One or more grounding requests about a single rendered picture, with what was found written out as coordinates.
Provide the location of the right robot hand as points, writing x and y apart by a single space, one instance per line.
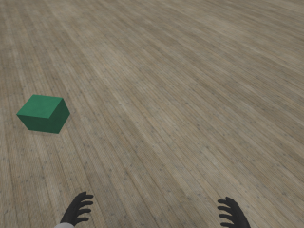
238 218

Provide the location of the carton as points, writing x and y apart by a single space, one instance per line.
44 113

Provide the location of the left robot hand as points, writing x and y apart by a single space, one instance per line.
72 212

